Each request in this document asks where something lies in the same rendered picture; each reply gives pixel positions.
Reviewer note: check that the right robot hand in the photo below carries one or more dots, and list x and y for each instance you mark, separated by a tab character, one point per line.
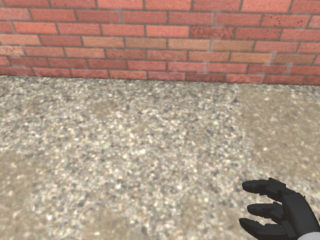
294	217

